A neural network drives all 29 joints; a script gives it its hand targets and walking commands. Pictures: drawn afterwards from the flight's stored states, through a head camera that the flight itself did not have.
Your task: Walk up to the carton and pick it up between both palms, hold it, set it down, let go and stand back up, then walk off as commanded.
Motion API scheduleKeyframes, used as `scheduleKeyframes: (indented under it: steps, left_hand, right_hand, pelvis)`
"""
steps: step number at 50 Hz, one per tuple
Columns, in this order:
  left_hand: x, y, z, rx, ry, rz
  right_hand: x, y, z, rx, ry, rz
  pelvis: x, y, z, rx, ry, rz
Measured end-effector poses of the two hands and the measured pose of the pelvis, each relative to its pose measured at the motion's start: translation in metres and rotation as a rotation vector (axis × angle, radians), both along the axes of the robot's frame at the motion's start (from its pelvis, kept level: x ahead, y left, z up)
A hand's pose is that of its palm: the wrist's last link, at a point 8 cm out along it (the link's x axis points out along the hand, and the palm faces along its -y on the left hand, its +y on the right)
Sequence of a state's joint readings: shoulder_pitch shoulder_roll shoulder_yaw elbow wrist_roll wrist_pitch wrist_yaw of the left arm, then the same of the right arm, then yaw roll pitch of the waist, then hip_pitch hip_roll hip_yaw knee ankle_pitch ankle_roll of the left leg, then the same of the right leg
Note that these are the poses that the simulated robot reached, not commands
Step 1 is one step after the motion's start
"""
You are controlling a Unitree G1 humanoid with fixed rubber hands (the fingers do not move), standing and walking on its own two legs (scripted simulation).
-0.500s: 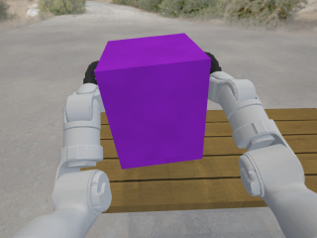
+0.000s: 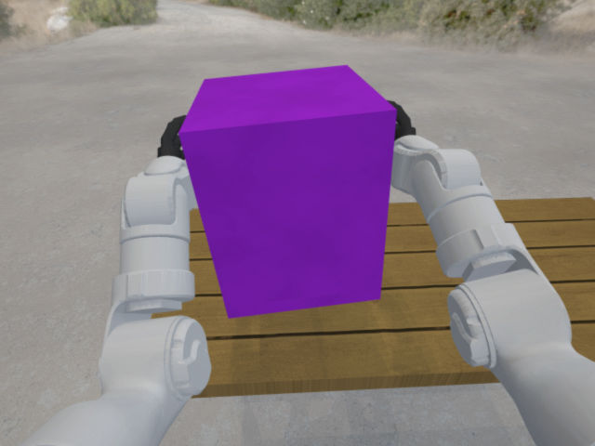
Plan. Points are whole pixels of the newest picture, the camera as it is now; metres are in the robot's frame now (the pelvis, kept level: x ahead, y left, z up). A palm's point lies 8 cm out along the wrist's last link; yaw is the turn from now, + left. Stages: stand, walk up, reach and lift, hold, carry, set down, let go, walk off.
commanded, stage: hold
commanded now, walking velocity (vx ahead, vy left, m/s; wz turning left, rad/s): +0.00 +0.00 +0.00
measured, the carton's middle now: (290, 186) +0.37 +0.00 +0.23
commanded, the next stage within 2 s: set down in 0.38 s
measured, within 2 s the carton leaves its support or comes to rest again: neither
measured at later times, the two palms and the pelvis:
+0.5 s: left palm (172, 171) +0.37 +0.16 +0.26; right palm (397, 151) +0.37 -0.14 +0.28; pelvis +0.00 +0.00 +0.00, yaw +1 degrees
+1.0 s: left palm (181, 193) +0.40 +0.16 +0.21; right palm (382, 198) +0.38 -0.13 +0.20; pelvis +0.01 +0.00 +0.00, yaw +3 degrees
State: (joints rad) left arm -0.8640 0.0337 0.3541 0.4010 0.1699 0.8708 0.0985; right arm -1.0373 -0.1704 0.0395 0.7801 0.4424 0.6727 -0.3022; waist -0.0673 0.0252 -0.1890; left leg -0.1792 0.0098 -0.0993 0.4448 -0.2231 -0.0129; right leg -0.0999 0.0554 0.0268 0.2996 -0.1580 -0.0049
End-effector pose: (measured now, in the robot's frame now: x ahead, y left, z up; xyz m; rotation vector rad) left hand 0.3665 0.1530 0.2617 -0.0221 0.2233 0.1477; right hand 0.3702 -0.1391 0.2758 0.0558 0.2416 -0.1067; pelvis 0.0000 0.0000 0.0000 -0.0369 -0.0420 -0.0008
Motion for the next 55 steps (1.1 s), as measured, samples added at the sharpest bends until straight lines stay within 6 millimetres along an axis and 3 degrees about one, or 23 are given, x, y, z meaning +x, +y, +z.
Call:
scheduleKeyframes:
  steps: [22,31,36,41,47,55]
  left_hand:
    - [0.001,0.005,-0.001,0.002,-0.009,-0.006]
    - [0.013,0.002,0.004,-0.011,-0.06,-0.02]
    - [0.022,0.004,0.004,-0.007,-0.09,-0.034]
    - [0.031,0.008,-0.009,0.008,-0.088,-0.063]
    - [0.037,0.009,-0.04,0.027,-0.075,-0.09]
    - [0.039,0.003,-0.066,0.032,-0.085,-0.103]
  right_hand:
    - [0.0,0.005,0.003,-0.014,-0.009,-0.004]
    - [0.006,0.002,0.002,-0.009,-0.064,-0.016]
    - [0.01,0.004,-0.01,0.005,-0.092,-0.03]
    - [0.013,0.008,-0.036,-0.012,-0.084,-0.046]
    - [0.012,0.01,-0.068,-0.054,-0.07,-0.062]
    - [0.011,0.004,-0.078,-0.07,-0.088,-0.081]
  pelvis:
    - [-0.002,0.0,0.0,-0.003,0.011,0.009]
    - [-0.003,0.004,0.001,0.003,-0.019,0.017]
    - [-0.002,0.003,0.002,0.012,-0.039,0.027]
    - [0.001,0.001,0.002,0.017,-0.064,0.034]
    - [0.004,0.001,0.002,0.011,-0.082,0.044]
    - [0.007,0.007,0.001,-0.004,-0.054,0.04]
